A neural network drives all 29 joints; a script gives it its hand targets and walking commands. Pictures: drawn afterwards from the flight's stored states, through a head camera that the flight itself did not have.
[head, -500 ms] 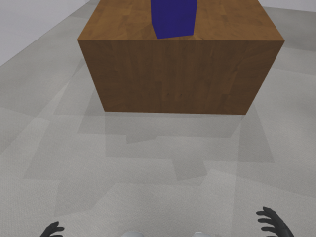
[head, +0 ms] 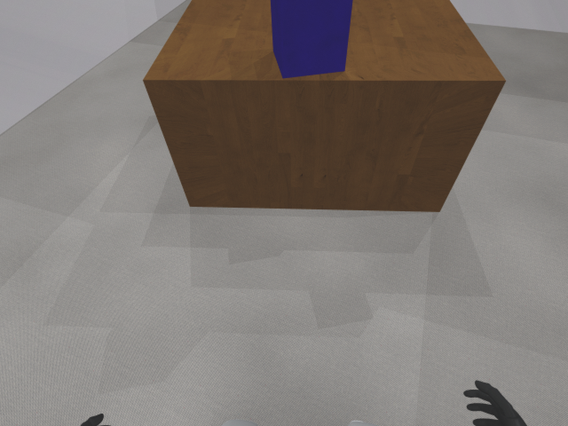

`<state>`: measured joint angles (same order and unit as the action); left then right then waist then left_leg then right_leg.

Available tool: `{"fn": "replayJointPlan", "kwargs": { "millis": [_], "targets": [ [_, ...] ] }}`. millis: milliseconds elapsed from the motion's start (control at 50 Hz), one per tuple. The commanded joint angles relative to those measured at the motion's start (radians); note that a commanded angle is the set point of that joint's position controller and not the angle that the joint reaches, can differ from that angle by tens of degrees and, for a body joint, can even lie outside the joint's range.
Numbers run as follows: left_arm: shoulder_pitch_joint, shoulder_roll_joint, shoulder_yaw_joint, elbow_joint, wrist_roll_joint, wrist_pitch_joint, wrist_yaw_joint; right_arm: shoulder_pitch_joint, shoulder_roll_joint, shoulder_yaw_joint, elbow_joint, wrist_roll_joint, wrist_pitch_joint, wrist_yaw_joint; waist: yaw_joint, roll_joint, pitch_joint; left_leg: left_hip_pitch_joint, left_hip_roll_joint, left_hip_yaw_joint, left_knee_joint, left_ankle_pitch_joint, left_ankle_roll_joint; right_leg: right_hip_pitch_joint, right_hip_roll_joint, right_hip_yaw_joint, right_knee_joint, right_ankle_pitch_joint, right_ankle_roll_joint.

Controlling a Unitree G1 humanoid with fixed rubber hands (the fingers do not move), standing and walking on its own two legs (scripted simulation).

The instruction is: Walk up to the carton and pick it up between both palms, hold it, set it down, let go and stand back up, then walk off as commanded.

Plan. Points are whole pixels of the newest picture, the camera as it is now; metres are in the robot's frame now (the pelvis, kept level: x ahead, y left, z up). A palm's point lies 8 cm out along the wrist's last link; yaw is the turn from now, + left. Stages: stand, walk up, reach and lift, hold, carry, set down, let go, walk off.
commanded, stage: stand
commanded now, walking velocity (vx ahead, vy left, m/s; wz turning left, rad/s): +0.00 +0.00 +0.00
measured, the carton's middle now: (308, 22) +1.24 +0.04 +0.02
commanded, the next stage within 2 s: none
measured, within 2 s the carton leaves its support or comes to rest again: neither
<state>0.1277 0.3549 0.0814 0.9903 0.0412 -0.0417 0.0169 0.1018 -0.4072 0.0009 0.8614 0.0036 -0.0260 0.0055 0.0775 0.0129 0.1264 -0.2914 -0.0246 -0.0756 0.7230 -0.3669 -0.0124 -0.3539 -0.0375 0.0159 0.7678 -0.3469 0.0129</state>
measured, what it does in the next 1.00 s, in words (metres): stands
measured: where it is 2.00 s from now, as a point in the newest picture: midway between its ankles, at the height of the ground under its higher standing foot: outside the picture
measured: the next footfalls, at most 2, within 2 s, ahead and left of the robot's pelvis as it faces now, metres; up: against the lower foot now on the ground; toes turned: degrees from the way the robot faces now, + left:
none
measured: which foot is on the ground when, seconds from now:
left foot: down 0.00-1.00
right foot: down 0.00-1.00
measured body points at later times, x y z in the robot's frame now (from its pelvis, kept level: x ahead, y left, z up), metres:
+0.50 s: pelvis +0.00 -0.01 +0.00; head +0.02 -0.02 +0.45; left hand +0.07 +0.32 -0.10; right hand +0.15 -0.30 -0.11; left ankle +0.02 +0.15 -0.71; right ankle +0.04 -0.12 -0.71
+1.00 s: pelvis +0.00 -0.01 +0.00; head +0.02 -0.03 +0.45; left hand +0.07 +0.32 -0.10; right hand +0.15 -0.31 -0.11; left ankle +0.02 +0.15 -0.71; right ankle +0.04 -0.12 -0.71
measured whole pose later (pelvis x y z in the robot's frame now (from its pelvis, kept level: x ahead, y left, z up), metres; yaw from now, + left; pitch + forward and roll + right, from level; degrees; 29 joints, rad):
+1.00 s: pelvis +0.00 -0.01 +0.00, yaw +0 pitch -3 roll +2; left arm 0.11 0.35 0.08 1.03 0.04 -0.04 0.02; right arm 0.10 -0.41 0.00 0.92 0.00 -0.03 0.01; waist 0.08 0.01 0.10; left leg -0.28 -0.02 -0.08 0.66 -0.33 -0.02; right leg -0.35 -0.04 0.02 0.74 -0.33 0.00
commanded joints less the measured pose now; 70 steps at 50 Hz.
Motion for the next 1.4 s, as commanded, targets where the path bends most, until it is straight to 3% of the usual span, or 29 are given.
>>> {"fn": "replayJointPlan", "kwargs": {
  "millis": [0,120,240,260,400,440,520,560,640,720,740,800,880,920,980,1020,1040,1180,1220,1260,1280,1320,1340,1380],
  "targets": [
    [-0.074,0.231,0.012,-0.01,-0.028,0.005,-0.016,-0.038,-0.148,-0.046,0.006,-0.017,-0.013,-0.014,-0.064,-0.03,-0.176,0.016,0.095,-0.112,-0.203,0.136,0.057,0.089,-0.082,0.134,-0.309,0.047,-0.068],
    [-0.069,0.215,0.012,-0.003,-0.029,0.008,-0.018,-0.048,-0.166,-0.049,0.02,-0.02,-0.014,-0.015,-0.058,0.017,-0.175,-0.003,0.098,-0.123,-0.246,0.096,0.054,0.107,-0.068,0.114,-0.307,0.03,-0.063],
    [-0.076,0.223,0.008,0.008,-0.031,0.008,-0.018,-0.046,-0.168,-0.048,0.029,-0.016,-0.015,-0.012,-0.07,-0.034,-0.181,0.022,0.1,-0.116,-0.236,0.131,0.055,0.099,-0.079,0.136,-0.323,0.053,-0.065],
    [-0.066,0.213,0.009,0.007,-0.033,0.006,-0.02,-0.041,-0.165,-0.049,0.027,-0.016,-0.015,-0.013,-0.058,0.005,-0.205,0.032,0.102,-0.118,-0.229,0.142,0.057,0.107,-0.081,0.133,-0.318,0.056,-0.066],
    [-0.084,0.21,0.009,0.008,-0.028,0.011,-0.019,-0.04,-0.15,-0.042,0.043,-0.016,-0.009,-0.012,-0.064,-0.041,-0.183,0.04,0.099,-0.108,-0.228,0.138,0.052,0.074,-0.089,0.15,-0.346,0.015,-0.067],
    [-0.083,0.202,0.0,0.006,-0.03,0.008,-0.018,-0.038,-0.155,-0.045,0.038,-0.016,-0.009,-0.013,-0.078,-0.018,-0.184,0.042,0.101,-0.117,-0.237,0.13,0.056,0.076,-0.077,0.136,-0.344,0.019,-0.063],
    [-0.08,0.214,0.005,0.017,-0.029,0.006,-0.019,-0.027,-0.15,-0.043,0.051,-0.015,-0.015,-0.011,-0.067,-0.052,-0.193,0.041,0.089,-0.103,-0.217,0.154,0.051,0.097,-0.096,0.155,-0.358,0.033,-0.073],
    [-0.079,0.225,0.013,0.01,-0.032,0.008,-0.016,-0.045,-0.163,-0.044,0.05,-0.021,-0.012,-0.011,-0.062,-0.009,-0.199,0.044,0.097,-0.107,-0.231,0.156,0.051,0.087,-0.093,0.145,-0.343,0.032,-0.068],
    [-0.075,0.212,0.005,0.015,-0.035,0.007,-0.02,-0.037,-0.169,-0.047,0.05,-0.015,-0.011,-0.015,-0.064,-0.04,-0.183,0.018,0.099,-0.116,-0.241,0.143,0.057,0.105,-0.078,0.13,-0.342,0.038,-0.066],
    [-0.081,0.205,0.009,0.012,-0.032,0.014,-0.018,-0.046,-0.16,-0.043,0.055,-0.02,-0.012,-0.013,-0.061,0.0,-0.188,0.024,0.102,-0.113,-0.249,0.141,0.05,0.107,-0.075,0.127,-0.343,0.038,-0.065],
    [-0.076,0.221,0.011,0.016,-0.033,0.009,-0.02,-0.031,-0.155,-0.047,0.054,-0.015,-0.011,-0.013,-0.066,-0.036,-0.201,0.03,0.094,-0.107,-0.23,0.159,0.05,0.11,-0.085,0.14,-0.346,0.024,-0.067],
    [-0.076,0.203,0.007,0.008,-0.036,0.01,-0.022,-0.023,-0.176,-0.048,0.061,-0.016,-0.013,-0.01,-0.068,-0.037,-0.202,0.037,0.101,-0.115,-0.244,0.134,0.049,0.1,-0.081,0.139,-0.348,0.023,-0.065],
    [-0.08,0.212,0.009,0.013,-0.037,0.009,-0.016,-0.029,-0.154,-0.041,0.063,-0.014,-0.014,-0.011,-0.069,-0.033,-0.206,0.043,0.097,-0.105,-0.24,0.203,0.051,0.116,-0.081,0.134,-0.329,0.104,-0.069],
    [-0.067,0.201,0.007,0.016,-0.038,0.009,-0.016,-0.041,-0.162,-0.044,0.06,-0.018,-0.016,-0.012,-0.057,-0.005,-0.217,0.04,0.105,-0.119,-0.243,0.216,0.055,0.126,-0.077,0.123,-0.32,0.116,-0.066],
    [-0.075,0.205,0.002,0.013,-0.033,0.01,-0.019,-0.043,-0.153,-0.04,0.053,-0.013,-0.014,-0.011,-0.068,-0.042,-0.201,0.048,0.1,-0.101,-0.231,0.189,0.046,0.092,-0.092,0.139,-0.346,0.065,-0.07],
    [-0.101,0.198,0.003,0.007,-0.032,0.012,-0.017,-0.039,-0.159,-0.043,0.058,-0.018,-0.014,-0.012,-0.075,-0.04,-0.199,0.038,0.102,-0.108,-0.249,0.149,0.051,0.095,-0.086,0.138,-0.348,0.038,-0.066],
    [-0.093,0.191,0.003,0.009,-0.033,0.012,-0.018,-0.059,-0.168,-0.047,0.06,-0.023,-0.016,-0.014,-0.068,-0.01,-0.196,0.039,0.104,-0.119,-0.253,0.145,0.055,0.091,-0.079,0.127,-0.345,0.047,-0.065],
    [-0.088,0.214,0.009,0.017,-0.031,0.012,-0.018,-0.051,-0.16,-0.046,0.06,-0.017,-0.014,-0.01,-0.067,-0.054,-0.199,0.049,0.096,-0.096,-0.231,0.176,0.046,0.091,-0.091,0.137,-0.353,0.058,-0.068],
    [-0.072,0.213,0.008,0.023,-0.033,0.009,-0.016,-0.04,-0.148,-0.043,0.055,-0.017,-0.012,-0.011,-0.069,-0.018,-0.198,0.047,0.096,-0.098,-0.226,0.199,0.047,0.1,-0.092,0.141,-0.36,0.067,-0.072],
    [-0.1,0.221,0.009,0.012,-0.033,0.009,-0.018,-0.031,-0.162,-0.05,0.059,-0.014,-0.015,-0.012,-0.077,-0.054,-0.212,0.055,0.091,-0.094,-0.227,0.189,0.046,0.104,-0.088,0.133,-0.347,0.078,-0.072],
    [-0.091,0.211,0.009,0.014,-0.031,0.009,-0.017,-0.043,-0.162,-0.047,0.064,-0.016,-0.015,-0.014,-0.069,-0.032,-0.214,0.048,0.096,-0.096,-0.228,0.187,0.047,0.108,-0.091,0.134,-0.347,0.077,-0.074],
    [-0.079,0.211,0.01,0.016,-0.034,0.009,-0.018,-0.025,-0.159,-0.047,0.069,-0.015,-0.01,-0.011,-0.068,-0.057,-0.201,0.053,0.099,-0.1,-0.232,0.174,0.047,0.098,-0.09,0.141,-0.361,0.045,-0.067],
    [-0.086,0.2,0.003,0.01,-0.036,0.013,-0.019,-0.038,-0.152,-0.042,0.062,-0.015,-0.009,-0.013,-0.066,-0.031,-0.189,0.046,0.096,-0.1,-0.226,0.184,0.05,0.084,-0.092,0.15,-0.366,0.048,-0.07],
    [-0.102,0.219,0.012,0.009,-0.029,0.012,-0.016,-0.041,-0.142,-0.039,0.058,-0.017,-0.011,-0.011,-0.073,-0.043,-0.178,0.032,0.095,-0.098,-0.24,0.165,0.05,0.089,-0.086,0.143,-0.368,0.019,-0.067]
  ]
}}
